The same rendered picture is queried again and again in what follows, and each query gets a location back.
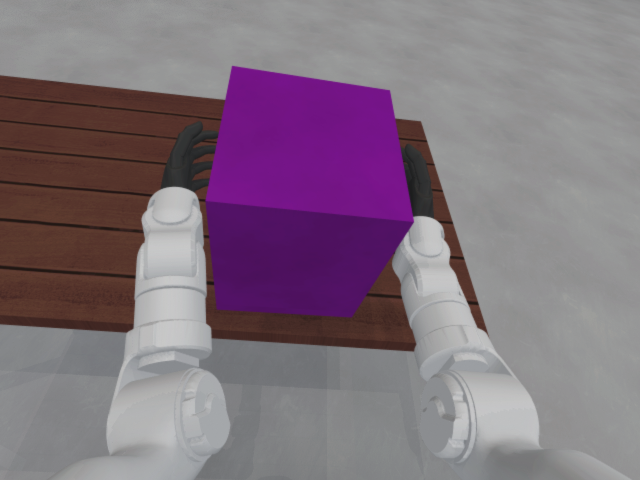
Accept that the robot left upper arm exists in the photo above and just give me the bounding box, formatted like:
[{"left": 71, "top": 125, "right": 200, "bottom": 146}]
[{"left": 47, "top": 368, "right": 230, "bottom": 480}]

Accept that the left robot forearm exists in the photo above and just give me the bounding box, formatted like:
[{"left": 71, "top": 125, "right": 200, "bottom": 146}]
[{"left": 106, "top": 187, "right": 212, "bottom": 453}]

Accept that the carton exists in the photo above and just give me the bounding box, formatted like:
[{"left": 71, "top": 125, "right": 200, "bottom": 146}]
[{"left": 205, "top": 66, "right": 414, "bottom": 317}]

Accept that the robot left hand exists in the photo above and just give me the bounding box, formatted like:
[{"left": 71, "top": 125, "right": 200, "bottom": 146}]
[{"left": 160, "top": 121, "right": 219, "bottom": 193}]

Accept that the robot right hand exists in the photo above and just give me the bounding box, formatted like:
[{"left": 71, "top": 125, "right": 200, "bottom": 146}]
[{"left": 400, "top": 144, "right": 434, "bottom": 219}]

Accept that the table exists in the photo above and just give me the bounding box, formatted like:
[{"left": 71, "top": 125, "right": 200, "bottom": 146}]
[{"left": 0, "top": 75, "right": 490, "bottom": 352}]

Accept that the robot right upper arm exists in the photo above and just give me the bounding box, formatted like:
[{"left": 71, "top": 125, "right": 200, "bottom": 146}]
[{"left": 419, "top": 369, "right": 632, "bottom": 480}]

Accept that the right robot forearm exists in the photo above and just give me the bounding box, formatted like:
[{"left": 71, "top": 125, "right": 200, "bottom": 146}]
[{"left": 392, "top": 216, "right": 539, "bottom": 426}]

